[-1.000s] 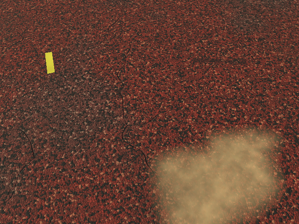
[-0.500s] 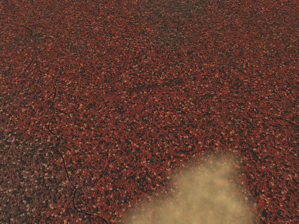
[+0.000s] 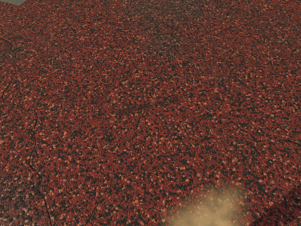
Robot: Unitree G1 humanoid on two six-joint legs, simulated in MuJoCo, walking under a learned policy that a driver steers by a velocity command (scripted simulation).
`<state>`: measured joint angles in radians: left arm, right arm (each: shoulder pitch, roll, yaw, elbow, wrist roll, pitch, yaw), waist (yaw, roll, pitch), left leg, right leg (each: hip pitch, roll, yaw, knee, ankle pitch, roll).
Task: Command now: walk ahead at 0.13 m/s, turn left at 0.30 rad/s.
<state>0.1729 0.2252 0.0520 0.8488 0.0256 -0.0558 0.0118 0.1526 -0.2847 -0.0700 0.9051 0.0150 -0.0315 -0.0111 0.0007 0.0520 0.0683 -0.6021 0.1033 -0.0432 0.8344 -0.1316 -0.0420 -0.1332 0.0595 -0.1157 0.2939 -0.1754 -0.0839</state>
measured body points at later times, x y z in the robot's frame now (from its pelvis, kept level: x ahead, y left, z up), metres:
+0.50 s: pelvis +0.09 +0.03 -0.01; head +0.14 +0.06 +0.44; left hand +0.18 +0.34 -0.13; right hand +0.30 -0.22 -0.10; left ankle +0.12 +0.13 -0.75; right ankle +0.17 -0.13 -0.70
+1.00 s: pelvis +0.11 +0.00 +0.00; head +0.15 +0.02 +0.44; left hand +0.05 +0.31 -0.11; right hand +0.40 -0.14 -0.11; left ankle +0.04 +0.12 -0.71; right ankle +0.18 -0.11 -0.75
